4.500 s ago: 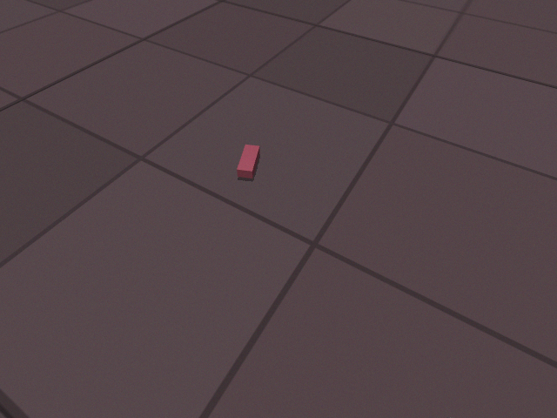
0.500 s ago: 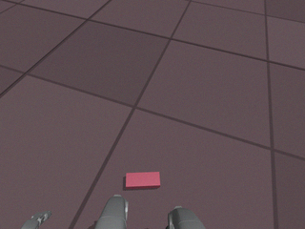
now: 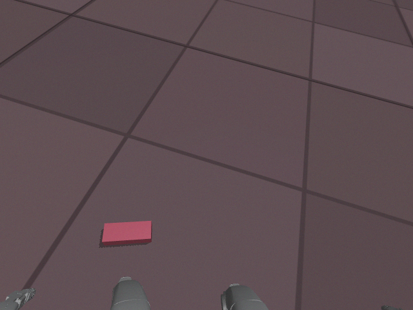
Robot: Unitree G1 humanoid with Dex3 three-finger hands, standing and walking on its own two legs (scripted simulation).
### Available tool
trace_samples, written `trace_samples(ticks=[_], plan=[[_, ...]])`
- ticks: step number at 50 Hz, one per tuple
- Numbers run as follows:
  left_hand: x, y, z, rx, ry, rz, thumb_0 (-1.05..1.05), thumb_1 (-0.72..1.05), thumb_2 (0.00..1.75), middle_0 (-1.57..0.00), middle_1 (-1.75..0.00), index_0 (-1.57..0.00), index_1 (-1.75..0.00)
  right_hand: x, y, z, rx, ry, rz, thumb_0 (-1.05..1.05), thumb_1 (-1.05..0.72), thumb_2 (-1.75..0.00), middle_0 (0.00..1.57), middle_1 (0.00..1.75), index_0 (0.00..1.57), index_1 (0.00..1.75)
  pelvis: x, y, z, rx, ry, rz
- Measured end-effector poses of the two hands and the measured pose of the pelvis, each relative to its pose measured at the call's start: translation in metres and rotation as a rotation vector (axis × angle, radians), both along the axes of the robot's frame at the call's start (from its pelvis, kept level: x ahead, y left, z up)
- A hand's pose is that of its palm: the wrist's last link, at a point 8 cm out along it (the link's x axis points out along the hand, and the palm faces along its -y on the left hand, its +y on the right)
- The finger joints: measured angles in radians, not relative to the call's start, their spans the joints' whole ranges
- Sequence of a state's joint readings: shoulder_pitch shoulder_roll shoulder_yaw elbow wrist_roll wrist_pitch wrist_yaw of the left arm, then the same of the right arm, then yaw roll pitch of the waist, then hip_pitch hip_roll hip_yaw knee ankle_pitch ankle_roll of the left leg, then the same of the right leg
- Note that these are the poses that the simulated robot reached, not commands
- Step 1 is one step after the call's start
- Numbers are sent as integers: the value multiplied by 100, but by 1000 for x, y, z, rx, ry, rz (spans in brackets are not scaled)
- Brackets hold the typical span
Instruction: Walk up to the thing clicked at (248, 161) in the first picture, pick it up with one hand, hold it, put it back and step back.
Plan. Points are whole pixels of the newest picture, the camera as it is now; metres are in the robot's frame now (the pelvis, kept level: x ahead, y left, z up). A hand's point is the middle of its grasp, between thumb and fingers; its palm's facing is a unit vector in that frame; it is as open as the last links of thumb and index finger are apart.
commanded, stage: walk up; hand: left
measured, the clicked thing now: (128, 232) +0.47 +0.26 -0.69
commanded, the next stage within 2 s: stand in 1.80 s
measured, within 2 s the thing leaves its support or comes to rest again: neither
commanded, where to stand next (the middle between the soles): +0.09 +0.02 m, yaw +5 degrees
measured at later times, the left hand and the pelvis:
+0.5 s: hand out of the picture +0.01 +0.28 -0.10, palm faces +0.05 -0.86 -0.51, open 7.4 cm; pelvis +0.01 -0.03 +0.03, yaw +4 degrees
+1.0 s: hand out of the picture +0.08 +0.26 -0.11, palm faces +0.05 -0.94 -0.35, open 7.4 cm; pelvis +0.01 -0.01 +0.05, yaw +5 degrees
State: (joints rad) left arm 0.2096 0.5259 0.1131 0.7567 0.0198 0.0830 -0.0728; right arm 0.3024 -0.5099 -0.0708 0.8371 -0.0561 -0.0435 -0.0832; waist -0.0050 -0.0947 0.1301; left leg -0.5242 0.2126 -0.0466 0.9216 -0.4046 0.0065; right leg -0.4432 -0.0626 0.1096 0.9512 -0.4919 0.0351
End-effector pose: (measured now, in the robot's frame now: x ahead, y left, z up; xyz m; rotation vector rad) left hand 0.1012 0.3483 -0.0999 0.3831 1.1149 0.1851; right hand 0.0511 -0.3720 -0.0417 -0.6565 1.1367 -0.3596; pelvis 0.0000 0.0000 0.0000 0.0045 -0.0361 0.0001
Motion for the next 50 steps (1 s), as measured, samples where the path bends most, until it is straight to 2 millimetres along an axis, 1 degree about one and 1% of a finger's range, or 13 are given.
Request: trace_samples(ticks=[2,4,7,10,12,15,19,22,27,31,35,43,50], plan=[[-13,-23,-4,22,-4,13,1,91,90,-20,-30,-20,-30,6,-26,-15,5,-14,-14,1,-90,-90,21,30,21,30,-4,-20,-9,-17,-11,2],[-30,-47,-3,14,21,34,1,91,90,-20,-30,-20,-30,13,-37,-24,38,-31,-40,1,-90,-90,21,30,21,30,-5,-33,-6,-12,-18,5],[-52,-78,9,-7,61,62,1,90,90,-20,-30,-20,-30,24,-35,-30,124,-40,-27,1,-90,-90,20,30,21,30,-5,-44,9,-12,-16,11],[-67,-94,23,-6,74,91,1,90,90,-20,-30,-21,-30,28,-26,-36,205,0,-1,1,-91,-90,20,30,21,30,-1,-51,22,-4,-10,23],[-76,-96,31,11,82,109,1,90,90,-21,-30,-21,-30,28,-19,-39,247,39,10,1,-91,-90,20,30,21,30,2,-55,28,-1,-3,29],[-87,-89,43,54,100,136,1,90,90,-21,-30,-21,-30,31,-8,-43,293,85,24,1,-90,-90,20,30,21,30,6,-57,33,5,8,38],[-100,-71,53,107,125,162,1,90,90,-21,-30,-21,-30,44,7,-46,325,101,42,1,-90,-90,20,30,21,30,9,-53,36,12,18,54],[-104,-55,54,127,135,173,1,90,90,-20,-30,-21,-30,60,20,-46,329,74,61,1,-90,-90,20,30,21,30,9,-44,33,17,23,68],[-96,-32,41,119,131,177,1,90,90,-20,-30,-20,-30,83,44,-43,328,-11,92,1,-90,-90,20,30,21,30,5,-26,27,32,10,75],[-76,-31,33,89,80,155,1,90,90,-20,-30,-20,-30,92,58,-37,343,-56,101,1,-90,-90,20,30,21,30,5,-23,27,4,1,76],[-60,-39,27,44,24,133,1,90,90,-20,-30,-20,-30,97,66,-34,345,-60,98,1,-90,-90,20,30,21,30,5,-20,28,-18,-9,88],[-35,-45,24,-39,19,103,1,90,90,-20,-30,-20,-30,82,77,-20,336,-21,64,1,-90,-90,20,30,21,30,8,-6,41,-25,-7,77],[-29,-44,30,-48,42,117,1,90,90,-20,-30,-20,-30,70,76,-13,329,45,32,1,-90,-90,20,30,21,30,11,-7,53,-26,-1,85]])
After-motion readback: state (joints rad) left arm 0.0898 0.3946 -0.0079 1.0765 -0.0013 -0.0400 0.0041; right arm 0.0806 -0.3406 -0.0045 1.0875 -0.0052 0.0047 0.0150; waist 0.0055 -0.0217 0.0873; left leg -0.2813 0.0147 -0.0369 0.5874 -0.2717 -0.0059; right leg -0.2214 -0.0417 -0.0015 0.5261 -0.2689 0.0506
